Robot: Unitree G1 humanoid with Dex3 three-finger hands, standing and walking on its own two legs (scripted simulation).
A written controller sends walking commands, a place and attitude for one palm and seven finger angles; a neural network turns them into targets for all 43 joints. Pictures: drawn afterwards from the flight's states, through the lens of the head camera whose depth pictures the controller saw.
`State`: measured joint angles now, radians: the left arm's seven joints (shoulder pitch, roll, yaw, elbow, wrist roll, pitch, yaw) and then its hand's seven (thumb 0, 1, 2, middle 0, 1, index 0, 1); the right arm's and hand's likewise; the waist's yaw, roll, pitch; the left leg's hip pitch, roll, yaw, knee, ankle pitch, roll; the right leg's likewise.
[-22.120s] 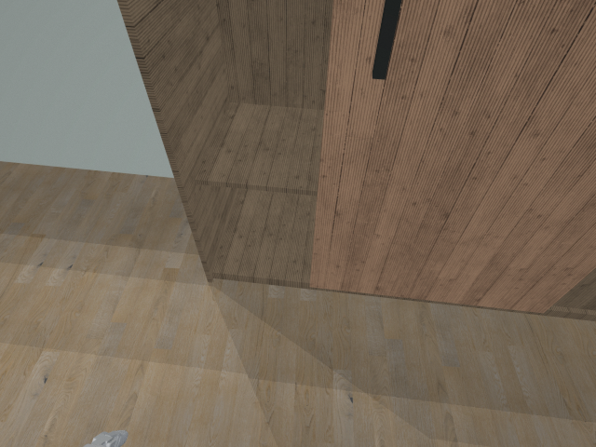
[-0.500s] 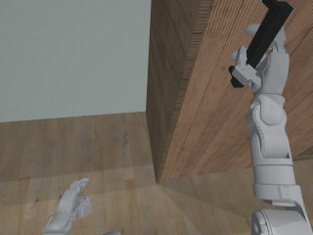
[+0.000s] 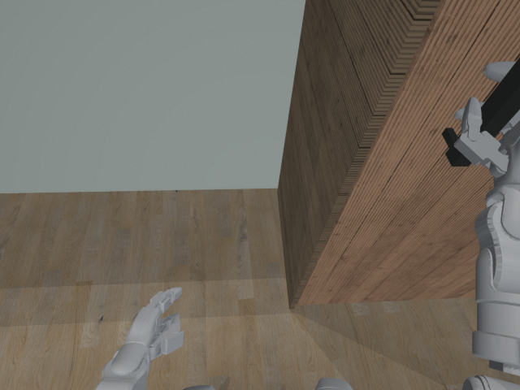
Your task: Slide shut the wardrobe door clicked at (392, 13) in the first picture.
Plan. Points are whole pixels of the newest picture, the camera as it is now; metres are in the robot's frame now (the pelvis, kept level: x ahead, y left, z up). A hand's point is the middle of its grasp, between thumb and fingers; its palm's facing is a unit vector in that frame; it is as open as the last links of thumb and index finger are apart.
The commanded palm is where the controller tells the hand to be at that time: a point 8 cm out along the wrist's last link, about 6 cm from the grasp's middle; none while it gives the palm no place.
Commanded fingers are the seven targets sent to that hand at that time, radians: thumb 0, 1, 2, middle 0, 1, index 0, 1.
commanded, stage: stop walking and hold the door there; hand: right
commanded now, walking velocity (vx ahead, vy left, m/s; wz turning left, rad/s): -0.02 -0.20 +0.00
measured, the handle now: (491, 97) +0.41 -0.27 +0.24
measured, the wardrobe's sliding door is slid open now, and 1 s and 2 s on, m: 0.00 0.00 0.00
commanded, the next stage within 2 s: none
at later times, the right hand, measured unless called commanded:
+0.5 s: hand (471, 134) +0.37 -0.24 +0.21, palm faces +0.30 +0.94 -0.15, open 6.3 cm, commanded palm +0.33 -0.28 +0.21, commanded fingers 0.00 -0.90 -0.90 0.45 1.40 0.45 1.40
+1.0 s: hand (472, 134) +0.37 -0.24 +0.21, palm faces +0.26 +0.96 -0.15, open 6.2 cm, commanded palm +0.33 -0.28 +0.21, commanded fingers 0.00 -0.90 -0.90 0.45 1.40 0.45 1.40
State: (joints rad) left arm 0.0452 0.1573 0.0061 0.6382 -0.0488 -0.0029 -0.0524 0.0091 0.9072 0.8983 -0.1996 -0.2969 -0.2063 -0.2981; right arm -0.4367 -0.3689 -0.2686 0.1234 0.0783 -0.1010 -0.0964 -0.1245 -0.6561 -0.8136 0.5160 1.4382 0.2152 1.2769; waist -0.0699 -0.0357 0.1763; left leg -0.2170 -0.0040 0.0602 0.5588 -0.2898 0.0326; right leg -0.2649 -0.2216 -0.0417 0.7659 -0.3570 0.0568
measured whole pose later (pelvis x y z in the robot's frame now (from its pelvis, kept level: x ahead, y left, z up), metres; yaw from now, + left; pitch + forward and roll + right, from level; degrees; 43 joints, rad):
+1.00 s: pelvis -0.01 -0.07 +0.01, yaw +6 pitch -1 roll +0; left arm 0.14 0.22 0.00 0.68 -0.04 -0.02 0.07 0.01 0.91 0.90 -0.20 -0.30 -0.21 -0.30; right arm -0.30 -0.32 -0.22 0.11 0.07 -0.08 -0.16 -0.09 -0.68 -0.79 0.46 1.45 0.26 1.36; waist 0.00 -0.03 0.02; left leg -0.23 0.05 -0.08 0.44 -0.18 -0.07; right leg -0.16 -0.07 -0.19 0.47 -0.28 -0.01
